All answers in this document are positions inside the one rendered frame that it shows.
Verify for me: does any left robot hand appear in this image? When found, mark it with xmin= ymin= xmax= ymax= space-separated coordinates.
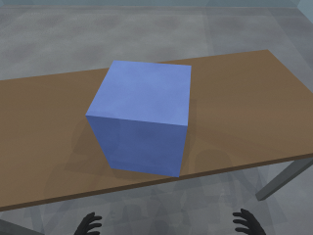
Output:
xmin=73 ymin=212 xmax=102 ymax=235

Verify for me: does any carton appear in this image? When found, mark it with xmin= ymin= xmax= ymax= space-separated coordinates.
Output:
xmin=85 ymin=60 xmax=192 ymax=177

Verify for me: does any table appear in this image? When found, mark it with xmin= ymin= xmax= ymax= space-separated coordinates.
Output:
xmin=0 ymin=49 xmax=313 ymax=235

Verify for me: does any right robot hand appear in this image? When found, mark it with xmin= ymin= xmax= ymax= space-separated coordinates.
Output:
xmin=232 ymin=209 xmax=266 ymax=235

